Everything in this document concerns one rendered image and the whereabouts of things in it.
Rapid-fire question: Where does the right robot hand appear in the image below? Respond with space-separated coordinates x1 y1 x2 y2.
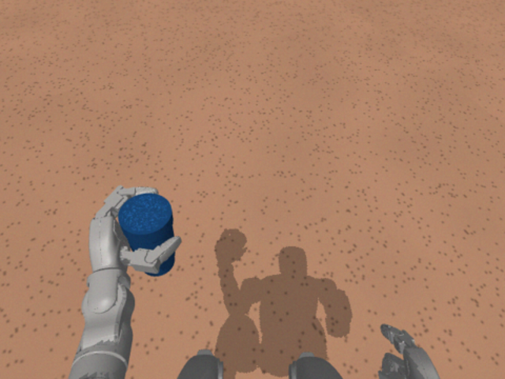
378 324 440 379

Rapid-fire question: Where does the left robot arm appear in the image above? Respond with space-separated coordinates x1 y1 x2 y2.
68 268 135 379

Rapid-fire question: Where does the left robot hand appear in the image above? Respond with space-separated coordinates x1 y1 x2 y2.
89 186 181 274

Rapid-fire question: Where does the cup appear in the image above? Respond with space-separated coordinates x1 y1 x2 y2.
118 193 175 276

